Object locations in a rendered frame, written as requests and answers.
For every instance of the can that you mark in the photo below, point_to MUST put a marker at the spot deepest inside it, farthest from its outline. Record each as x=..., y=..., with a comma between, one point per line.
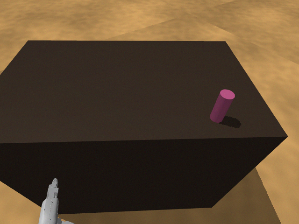
x=222, y=105

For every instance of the left robot hand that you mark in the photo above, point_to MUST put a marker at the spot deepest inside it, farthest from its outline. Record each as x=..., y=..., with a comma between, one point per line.
x=49, y=209

